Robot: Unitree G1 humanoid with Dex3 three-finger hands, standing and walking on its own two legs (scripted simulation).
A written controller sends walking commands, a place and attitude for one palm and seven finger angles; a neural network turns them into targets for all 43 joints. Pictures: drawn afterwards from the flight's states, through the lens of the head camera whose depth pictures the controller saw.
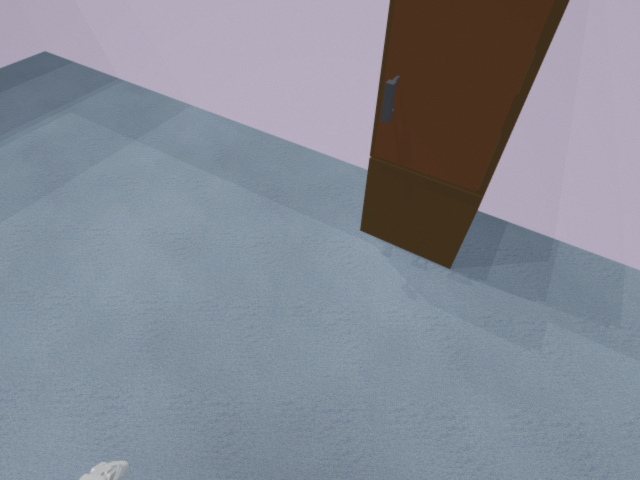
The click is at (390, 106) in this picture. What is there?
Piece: cupboard door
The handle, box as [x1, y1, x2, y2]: [380, 76, 399, 122]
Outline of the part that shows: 399,76 396,76 392,80 389,79 385,83 380,120 387,122 390,119 390,115 393,112 392,103 395,85 399,79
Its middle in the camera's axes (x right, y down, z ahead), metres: +0.21 -0.42 +1.16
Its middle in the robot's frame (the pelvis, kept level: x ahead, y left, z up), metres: +1.15 -0.15 -0.11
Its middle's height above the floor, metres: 0.67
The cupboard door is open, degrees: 0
